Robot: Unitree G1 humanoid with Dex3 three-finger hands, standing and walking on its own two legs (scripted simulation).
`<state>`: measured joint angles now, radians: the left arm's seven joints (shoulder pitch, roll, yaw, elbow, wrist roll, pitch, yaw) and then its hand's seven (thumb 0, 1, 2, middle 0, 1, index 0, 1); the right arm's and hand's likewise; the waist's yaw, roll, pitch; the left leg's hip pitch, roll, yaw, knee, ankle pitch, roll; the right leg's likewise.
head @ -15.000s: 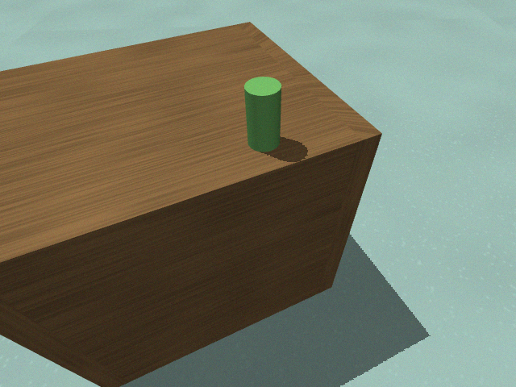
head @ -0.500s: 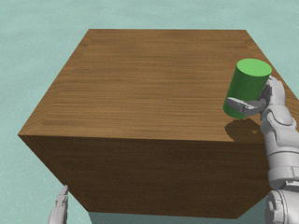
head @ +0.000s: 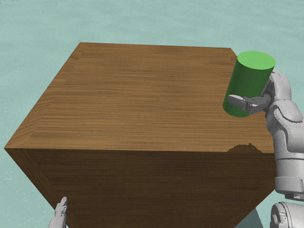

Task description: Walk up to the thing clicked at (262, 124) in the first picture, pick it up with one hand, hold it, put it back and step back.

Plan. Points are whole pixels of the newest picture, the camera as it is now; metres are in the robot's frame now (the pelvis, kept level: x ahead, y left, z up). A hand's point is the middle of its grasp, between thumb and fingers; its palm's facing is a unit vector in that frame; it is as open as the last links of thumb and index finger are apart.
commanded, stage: lift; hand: right
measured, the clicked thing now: (245, 86) +0.38 -0.18 +0.24
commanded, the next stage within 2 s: hold in 0.74 s
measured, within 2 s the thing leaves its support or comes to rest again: neither
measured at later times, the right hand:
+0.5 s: hand (258, 87) +0.33 -0.18 +0.27, palm faces +0.12 +0.99 -0.05, open 10.5 cm
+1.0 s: hand (265, 83) +0.31 -0.18 +0.29, palm faces +0.11 +0.99 -0.06, open 10.5 cm
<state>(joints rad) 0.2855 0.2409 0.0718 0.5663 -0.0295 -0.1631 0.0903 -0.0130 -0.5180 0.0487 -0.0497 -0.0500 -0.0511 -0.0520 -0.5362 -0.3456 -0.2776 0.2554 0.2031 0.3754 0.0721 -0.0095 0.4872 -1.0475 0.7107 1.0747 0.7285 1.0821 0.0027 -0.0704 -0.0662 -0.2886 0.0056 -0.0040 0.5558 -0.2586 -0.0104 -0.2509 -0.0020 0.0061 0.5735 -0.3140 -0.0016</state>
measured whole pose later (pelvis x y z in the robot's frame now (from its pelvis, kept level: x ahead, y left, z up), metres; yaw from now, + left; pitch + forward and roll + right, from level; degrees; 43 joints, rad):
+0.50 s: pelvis -0.01 +0.01 +0.00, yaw -1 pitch -3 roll +0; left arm 0.25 0.25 0.06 0.63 -0.04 -0.23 0.09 -0.01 -0.53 0.06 -0.05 -0.04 -0.04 -0.05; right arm -0.50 -0.36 -0.30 -0.04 0.25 0.67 0.07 -0.01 0.49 -1.05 0.72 1.07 0.73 1.08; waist 0.00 -0.08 -0.06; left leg -0.26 0.01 0.02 0.55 -0.25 0.00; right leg -0.23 0.00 0.03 0.56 -0.29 0.00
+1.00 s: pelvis -0.01 +0.00 +0.00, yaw -1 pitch -3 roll +0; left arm 0.24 0.26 0.06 0.66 -0.04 -0.28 0.09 -0.01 -0.54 0.06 -0.05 -0.05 -0.05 -0.05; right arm -0.51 -0.37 -0.32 -0.14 0.27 0.80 0.07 -0.01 0.49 -1.05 0.71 1.07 0.73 1.08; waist -0.01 -0.09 -0.08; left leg -0.26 0.02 0.02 0.56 -0.25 -0.01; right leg -0.23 0.01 0.03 0.58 -0.30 0.00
